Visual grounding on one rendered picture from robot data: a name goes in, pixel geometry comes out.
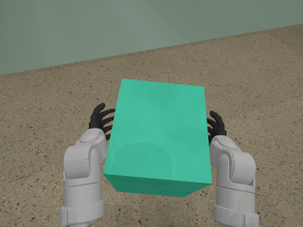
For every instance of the right robot forearm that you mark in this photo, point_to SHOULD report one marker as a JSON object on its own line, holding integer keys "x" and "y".
{"x": 236, "y": 181}

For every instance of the left robot forearm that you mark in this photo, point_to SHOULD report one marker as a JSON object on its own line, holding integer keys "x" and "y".
{"x": 82, "y": 201}

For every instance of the left robot hand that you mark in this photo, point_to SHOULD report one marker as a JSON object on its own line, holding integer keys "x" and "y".
{"x": 97, "y": 123}

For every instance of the carton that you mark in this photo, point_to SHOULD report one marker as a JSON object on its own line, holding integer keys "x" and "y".
{"x": 159, "y": 140}

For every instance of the right robot hand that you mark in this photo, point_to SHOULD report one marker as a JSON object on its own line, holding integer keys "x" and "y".
{"x": 218, "y": 126}

